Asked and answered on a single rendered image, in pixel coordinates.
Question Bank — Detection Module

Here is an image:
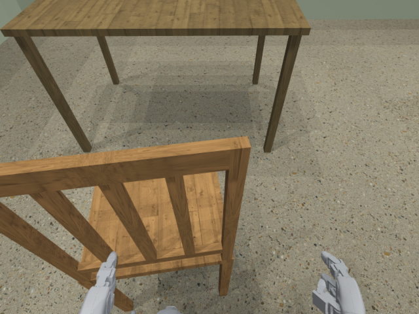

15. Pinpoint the right robot hand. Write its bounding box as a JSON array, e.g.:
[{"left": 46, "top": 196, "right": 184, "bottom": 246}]
[{"left": 312, "top": 251, "right": 366, "bottom": 314}]

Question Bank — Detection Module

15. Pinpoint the table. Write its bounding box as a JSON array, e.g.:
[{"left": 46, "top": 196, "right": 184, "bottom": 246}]
[{"left": 0, "top": 0, "right": 311, "bottom": 152}]

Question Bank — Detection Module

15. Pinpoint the chair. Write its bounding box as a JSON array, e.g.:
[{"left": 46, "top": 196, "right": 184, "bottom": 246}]
[{"left": 0, "top": 136, "right": 251, "bottom": 312}]

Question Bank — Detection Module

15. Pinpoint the left robot hand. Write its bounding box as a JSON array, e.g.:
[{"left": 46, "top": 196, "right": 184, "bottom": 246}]
[{"left": 79, "top": 251, "right": 117, "bottom": 314}]

